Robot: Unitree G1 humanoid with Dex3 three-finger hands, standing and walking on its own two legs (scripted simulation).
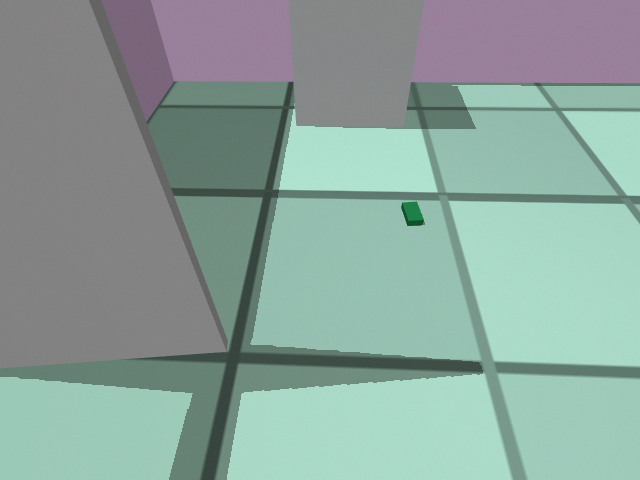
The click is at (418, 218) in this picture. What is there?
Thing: flat box
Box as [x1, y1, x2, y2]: [401, 202, 423, 225]
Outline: 403,202 401,208 407,225 422,224 423,219 417,203
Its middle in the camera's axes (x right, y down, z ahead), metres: +0.44 -0.11 +1.81
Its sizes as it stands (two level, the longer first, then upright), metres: 0.126 0.071 0.033
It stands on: the floor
